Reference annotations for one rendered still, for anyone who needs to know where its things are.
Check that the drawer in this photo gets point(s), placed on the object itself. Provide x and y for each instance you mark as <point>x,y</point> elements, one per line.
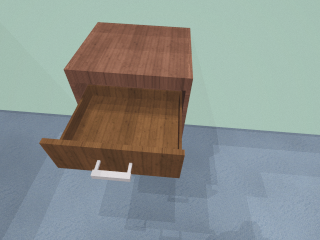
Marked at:
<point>122,125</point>

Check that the handle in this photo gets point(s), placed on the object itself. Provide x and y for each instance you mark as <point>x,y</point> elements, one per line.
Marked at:
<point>111,175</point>

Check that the cabinet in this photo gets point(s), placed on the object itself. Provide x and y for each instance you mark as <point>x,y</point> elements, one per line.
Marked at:
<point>134,56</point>

